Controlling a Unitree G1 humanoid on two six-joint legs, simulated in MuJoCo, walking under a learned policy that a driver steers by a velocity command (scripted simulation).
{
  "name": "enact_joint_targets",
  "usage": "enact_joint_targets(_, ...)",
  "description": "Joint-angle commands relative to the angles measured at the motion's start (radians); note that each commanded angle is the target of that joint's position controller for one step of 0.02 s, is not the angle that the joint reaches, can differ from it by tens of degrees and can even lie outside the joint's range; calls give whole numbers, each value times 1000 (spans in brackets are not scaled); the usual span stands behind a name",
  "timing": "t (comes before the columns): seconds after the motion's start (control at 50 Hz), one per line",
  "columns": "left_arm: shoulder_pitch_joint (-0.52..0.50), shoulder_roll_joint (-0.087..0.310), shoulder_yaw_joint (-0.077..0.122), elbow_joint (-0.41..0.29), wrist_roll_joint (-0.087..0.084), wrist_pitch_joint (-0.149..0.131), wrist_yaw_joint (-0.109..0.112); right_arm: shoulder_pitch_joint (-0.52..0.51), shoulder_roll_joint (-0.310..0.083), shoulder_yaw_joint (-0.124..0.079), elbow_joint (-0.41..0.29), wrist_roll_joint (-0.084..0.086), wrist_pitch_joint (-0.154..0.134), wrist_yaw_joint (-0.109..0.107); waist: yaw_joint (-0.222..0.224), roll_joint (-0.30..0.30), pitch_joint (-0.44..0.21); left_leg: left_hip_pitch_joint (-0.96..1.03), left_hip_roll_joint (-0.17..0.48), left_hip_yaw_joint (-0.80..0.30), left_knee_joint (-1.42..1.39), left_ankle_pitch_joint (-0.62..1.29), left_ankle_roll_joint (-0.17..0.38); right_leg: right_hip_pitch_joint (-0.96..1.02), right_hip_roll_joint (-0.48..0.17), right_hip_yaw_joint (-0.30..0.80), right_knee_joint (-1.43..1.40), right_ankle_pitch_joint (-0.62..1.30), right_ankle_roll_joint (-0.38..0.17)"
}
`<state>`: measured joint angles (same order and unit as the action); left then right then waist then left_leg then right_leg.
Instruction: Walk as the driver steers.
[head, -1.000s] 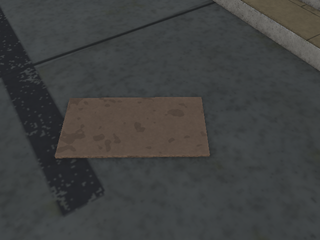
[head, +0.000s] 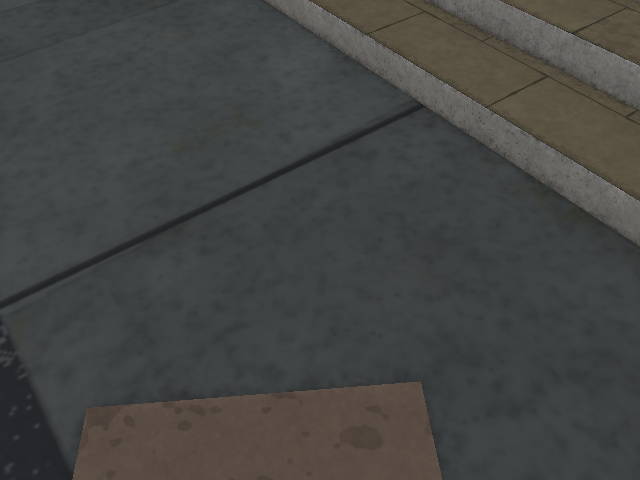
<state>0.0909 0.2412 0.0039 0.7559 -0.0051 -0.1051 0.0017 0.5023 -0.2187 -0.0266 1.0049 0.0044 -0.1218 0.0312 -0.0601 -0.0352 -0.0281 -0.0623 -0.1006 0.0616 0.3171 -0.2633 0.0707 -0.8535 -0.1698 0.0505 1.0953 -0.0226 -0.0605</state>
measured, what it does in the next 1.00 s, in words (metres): walks ahead: right foot, then left foot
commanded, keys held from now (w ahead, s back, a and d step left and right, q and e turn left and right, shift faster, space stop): w+shift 0.76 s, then shift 0.08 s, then e+shift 0.16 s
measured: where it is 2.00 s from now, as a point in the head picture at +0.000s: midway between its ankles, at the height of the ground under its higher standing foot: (288, 270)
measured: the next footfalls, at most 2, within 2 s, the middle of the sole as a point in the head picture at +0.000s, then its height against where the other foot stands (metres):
right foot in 0.20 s outside the picture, level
left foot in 0.74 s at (270, 341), level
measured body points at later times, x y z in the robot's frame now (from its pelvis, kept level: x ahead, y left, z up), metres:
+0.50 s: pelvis +0.44 -0.05 +0.02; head +0.43 -0.05 +0.47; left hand +0.38 +0.19 -0.12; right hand +0.64 -0.29 -0.06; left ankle +0.60 +0.13 -0.62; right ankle +0.40 -0.15 -0.72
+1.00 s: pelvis +0.87 +0.04 +0.00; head +0.90 +0.04 +0.45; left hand +1.04 +0.29 -0.11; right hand +0.87 -0.23 -0.13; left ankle +0.86 +0.11 -0.74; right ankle +0.95 -0.12 -0.66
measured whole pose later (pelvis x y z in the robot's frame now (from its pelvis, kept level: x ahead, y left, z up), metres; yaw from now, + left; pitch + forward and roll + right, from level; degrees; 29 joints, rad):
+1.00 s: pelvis +0.87 +0.04 +0.00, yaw -2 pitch +0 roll +1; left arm 0.15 0.29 0.04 0.78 -0.03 -0.08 0.00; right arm 0.35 -0.24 -0.03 0.93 -0.02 -0.12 0.02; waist -0.05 -0.05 0.07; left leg -0.14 -0.07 0.11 0.33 -0.20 0.08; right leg -0.67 -0.07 0.06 1.04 -0.20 -0.03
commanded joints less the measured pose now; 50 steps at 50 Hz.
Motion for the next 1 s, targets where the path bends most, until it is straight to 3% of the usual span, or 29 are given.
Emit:
enact_joint_targets(0.02, -65, 35, 1, -59, 1, -15, -9, -87, -124, -12, -95, 14, -35, -22, 40, 20, 154, -263, 223, -134, -259, 136, 144, 160, 11, -50, -248, 244, 19)
enact_joint_targets(0.1, -241, 27, -6, -124, -26, -27, -45, 16, -166, -15, -72, 23, -3, -35, -23, 27, 211, 11, 300, -122, -289, 213, 133, 133, 68, -87, -519, 205, 13)
enact_joint_targets(0.14, -233, 57, 8, -144, -27, -34, -61, 20, -183, -17, -71, 7, 19, -36, 6, 63, 180, 153, 331, -97, -193, 525, 120, 156, 119, -123, -549, 80, -16)
enact_joint_targets(0.18, -36, 134, 44, -123, -40, -30, -53, -10, -209, -19, -72, -32, 37, -34, 137, 178, 12, 236, 338, -70, 73, 1076, 97, 377, 198, -162, -491, -58, -69)
enact_joint_targets(0.2, 228, 189, 72, -55, -44, -19, -41, -62, -200, -13, -88, -48, 48, -36, 276, 206, -126, 99, 307, -35, 364, 1151, 67, 702, 203, -148, -459, -81, -103)
enact_joint_targets(0.22, 435, 289, 102, -2, -3, -13, -31, 27, -88, 16, -132, -31, 33, -22, 261, -2, -336, -353, 205, -31, 824, 834, 17, 1206, -50, 257, -474, -389, -241)
enact_joint_targets(0.24, 516, 290, 110, 29, -17, -14, -37, 78, -8, 46, -110, 3, -9, -7, 231, -261, -542, -554, 39, -166, 1097, -61, 5, 1406, -197, 785, -732, -855, -311)
enact_joint_targets(0.26, 469, 197, 83, 46, -9, -18, -30, -31, -128, 11, -144, 47, -33, -6, 235, -246, -402, -693, 90, -239, 1177, -97, 56, 1345, -178, 827, -842, -862, -239)
enact_joint_targets(0.28, 401, 149, 69, 46, 3, -18, -29, -170, -143, 10, -191, 67, -43, -8, 218, -147, -225, -745, 132, -203, 1185, -88, 69, 1185, -151, 642, -828, -687, -204)
enact_joint_targets(0.3, 332, 122, 61, 51, 18, -22, -36, -249, -116, 17, -224, 52, -49, -10, 176, 4, -120, -731, 168, -181, 1126, -51, 73, 997, -116, 516, -847, -523, -191)
enact_joint_targets(0.32, 265, 87, 51, 47, 28, -31, -43, -252, -102, 11, -232, 35, -39, -11, 112, 36, -75, -662, 215, -189, 1050, -1, 73, 843, -80, 417, -863, -426, -178)
enact_joint_targets(0.34, 220, 49, 40, 54, 33, -32, -49, -212, -79, 12, -225, 30, -19, -7, 57, 13, -43, -605, 238, -192, 1034, 14, 67, 728, -51, 361, -880, -417, -181)
enact_joint_targets(0.36, 194, 32, 36, 59, 20, -31, -52, -187, -63, 12, -217, 28, 1, -6, 26, 2, -9, -587, 254, -186, 1001, 10, 58, 657, -35, 313, -911, -411, -185)
enact_joint_targets(0.4, 192, 53, 39, 79, -2, -34, -51, -204, -51, 16, -223, 24, 30, -15, -2, -9, 70, -625, 277, -165, 937, 38, 29, 557, -23, 234, -974, -395, -186)
enact_joint_targets(0.48, 267, 105, 47, 99, -1, -42, -24, -382, -96, 9, -279, 0, 25, -27, 47, 15, 147, -747, 286, -127, 688, 311, -34, 571, -6, 118, -1030, -222, -180)
enact_joint_targets(0.56, 367, 136, 45, 125, -15, -47, -3, -542, -86, 10, -322, 16, 0, 1, 107, 19, 164, -567, 225, -55, 366, 581, -40, 606, 17, -12, -1088, -121, -135)
enact_joint_targets(0.64, 429, 158, 53, 155, -18, -8, 6, -631, -94, 7, -359, 28, -10, 35, 129, 6, 211, -640, 199, -62, 160, 514, -19, 909, -47, -43, -1033, -33, -109)
enact_joint_targets(0.7, 404, 214, 72, 154, 12, 29, 5, -510, -163, -22, -349, 41, -1, 38, 46, -73, 106, -525, 125, -17, 176, 317, 16, 1097, -91, -41, -834, 497, -82)
enact_joint_targets(0.72, 388, 229, 77, 155, 32, 44, 2, -379, -207, -43, -325, 47, 6, 28, -31, -110, 19, -394, 88, 12, 210, 233, 43, 1119, -83, -51, -660, 726, -77)
enact_joint_targets(0.74, 349, 219, 72, 145, 39, 54, 3, -161, -246, -65, -266, 47, 18, 11, -146, -114, -87, -109, 86, 20, 233, 201, 61, 976, -47, -86, -375, 777, -48)
enact_joint_targets(0.76, 363, 130, 45, 106, 53, 42, 7, 38, -335, -80, -210, 28, 32, -12, -174, 55, -262, 297, 272, -246, 366, 32, 78, 630, 18, -51, 22, 411, -39)
enact_joint_targets(0.78, 575, -81, -6, 119, -6, -4, -15, 61, -385, -90, -191, -6, 14, 9, -18, 519, -440, 604, 490, -847, 88, -245, 291, 246, 271, 57, 426, -464, 30)
enact_joint_targets(0.8, 469, 62, 17, 116, -55, -36, -9, 51, -253, -66, -170, -13, 8, 15, -72, 332, -388, 568, 464, -926, -57, -217, 235, 148, 223, 154, 456, -469, -11)
enact_joint_targets(0.82, 277, 133, 33, 63, -74, -47, -3, -34, -191, -50, -188, -19, 2, 14, -75, 203, -205, 403, 437, -690, -3, 93, 188, 127, 175, 115, 445, -450, -24)
enact_joint_targets(0.84, 200, 124, 27, 33, -47, -47, 6, -154, -186, -43, -201, -27, -8, 21, -19, 24, -106, 177, 410, -528, 14, 458, 172, 187, 129, 88, 373, -396, -13)
enact_joint_targets(0.86, 199, 122, 37, 36, -27, -35, 11, -215, -154, -37, -206, -35, -17, 23, 28, 13, -73, 44, 391, -395, 35, 665, 165, 244, 91, 90, 288, -356, 1)
enact_joint_targets(0.9, 279, 92, 43, 65, -30, 4, 5, -248, -104, -23, -180, -40, -26, 22, 91, 80, -46, -79, 350, -235, 0, 841, 117, 344, 58, 91, 161, -322, 12)
enact_joint_targets(0.94, 271, 70, 44, 58, -29, 30, 3, -264, -126, -27, -164, -28, -33, 5, 109, 103, 1, -142, 329, -132, -53, 913, 107, 324, 70, 55, 85, -256, 28)
enact_joint_targets(1.0, 168, 64, 43, -1, -12, 33, -9, -342, -168, -36, -182, -26, -18, -41, 114, 103, 41, -213, 254, 44, -100, 860, 82, 335, 92, -34, -205, -16, 51)
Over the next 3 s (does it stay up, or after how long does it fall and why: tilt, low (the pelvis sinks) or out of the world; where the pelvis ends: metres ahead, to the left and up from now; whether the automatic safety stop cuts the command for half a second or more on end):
stays up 1.23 -0.14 -0.01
